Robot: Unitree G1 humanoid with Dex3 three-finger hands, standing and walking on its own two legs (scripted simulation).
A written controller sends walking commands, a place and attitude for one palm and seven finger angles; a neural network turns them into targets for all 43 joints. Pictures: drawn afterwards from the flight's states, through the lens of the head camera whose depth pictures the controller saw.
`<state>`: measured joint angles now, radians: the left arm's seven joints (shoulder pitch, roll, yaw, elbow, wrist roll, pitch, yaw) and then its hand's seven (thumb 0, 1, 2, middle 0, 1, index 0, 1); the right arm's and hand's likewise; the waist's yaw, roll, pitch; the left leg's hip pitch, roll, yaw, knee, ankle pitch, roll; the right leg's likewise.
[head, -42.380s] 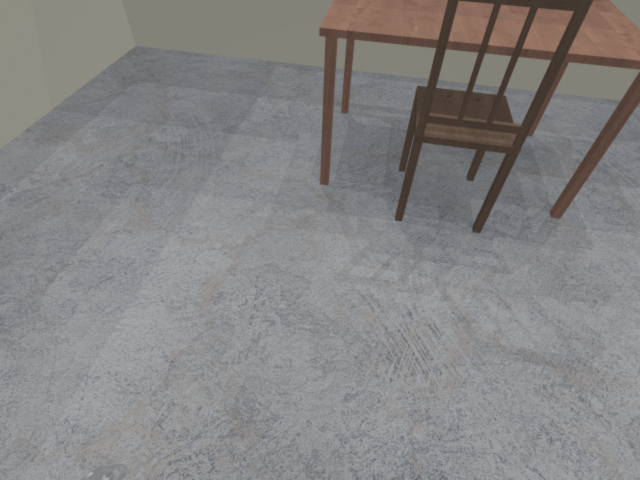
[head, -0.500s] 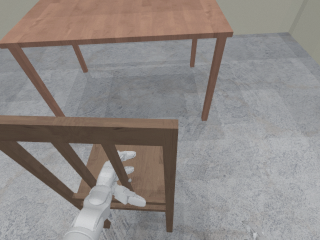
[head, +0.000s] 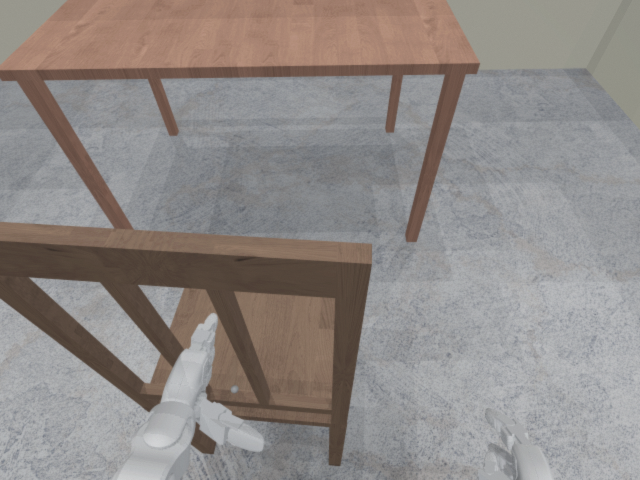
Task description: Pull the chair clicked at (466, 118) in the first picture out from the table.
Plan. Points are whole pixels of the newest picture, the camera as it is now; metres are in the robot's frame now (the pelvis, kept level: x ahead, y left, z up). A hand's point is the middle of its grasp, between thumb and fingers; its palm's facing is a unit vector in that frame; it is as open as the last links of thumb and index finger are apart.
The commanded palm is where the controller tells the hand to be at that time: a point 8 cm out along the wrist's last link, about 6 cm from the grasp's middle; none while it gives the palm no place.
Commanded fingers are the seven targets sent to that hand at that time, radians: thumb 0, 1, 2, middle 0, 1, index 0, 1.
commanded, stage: draw the fingers out of the gap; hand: left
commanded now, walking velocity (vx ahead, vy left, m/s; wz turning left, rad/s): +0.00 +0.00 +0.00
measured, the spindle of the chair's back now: (172, 350) +0.29 +0.20 -0.02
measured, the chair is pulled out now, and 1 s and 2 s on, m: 0.58 0.58 0.58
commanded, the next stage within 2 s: draw the hand back to the body in 0.56 s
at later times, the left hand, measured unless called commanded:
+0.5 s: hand (229, 460) +0.17 +0.11 -0.04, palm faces -0.14 -0.98 -0.13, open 17.5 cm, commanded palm +0.16 +0.16 -0.01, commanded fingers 0.00 -0.55 0.20 0.00 0.00 0.00 0.00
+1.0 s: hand (179, 446) +0.17 +0.15 +0.04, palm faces +0.07 -1.00 -0.05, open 17.5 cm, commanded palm +0.13 +0.20 +0.05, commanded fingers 0.00 -0.55 0.20 0.00 0.00 0.00 0.00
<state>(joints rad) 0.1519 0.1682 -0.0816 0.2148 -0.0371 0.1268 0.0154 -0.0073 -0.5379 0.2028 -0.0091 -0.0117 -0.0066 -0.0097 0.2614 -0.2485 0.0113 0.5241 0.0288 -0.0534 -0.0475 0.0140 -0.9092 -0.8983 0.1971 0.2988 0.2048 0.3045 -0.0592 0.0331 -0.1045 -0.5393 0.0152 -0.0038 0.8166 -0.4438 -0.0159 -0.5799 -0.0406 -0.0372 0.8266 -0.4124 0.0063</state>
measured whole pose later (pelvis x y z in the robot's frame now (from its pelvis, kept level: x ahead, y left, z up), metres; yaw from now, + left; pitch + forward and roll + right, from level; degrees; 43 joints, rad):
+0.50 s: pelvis -0.01 +0.01 -0.01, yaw +2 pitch +10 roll -1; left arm 0.47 0.17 -0.19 -0.11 0.00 0.20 0.02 -0.01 -0.54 0.20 -0.01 0.00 0.00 0.00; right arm 0.26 -0.23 0.04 0.44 0.03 -0.08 -0.07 0.02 -0.91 -0.90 0.20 0.30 0.21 0.30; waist -0.05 0.04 -0.14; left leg -0.62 0.00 -0.03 0.94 -0.49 0.00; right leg -0.64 -0.06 -0.06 0.92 -0.45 0.02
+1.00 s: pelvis -0.02 +0.01 -0.05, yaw +1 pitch +14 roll -2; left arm 0.66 0.16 -0.06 -0.38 -0.12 -0.33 -0.01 -0.01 -0.55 0.20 0.00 0.00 0.00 0.00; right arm 0.22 -0.19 -0.01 0.48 0.04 -0.10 -0.03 0.02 -0.91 -0.90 0.20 0.30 0.21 0.30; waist 0.01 0.04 -0.16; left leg -0.81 0.01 -0.04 1.14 -0.57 -0.01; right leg -0.81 -0.05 -0.06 1.10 -0.52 0.01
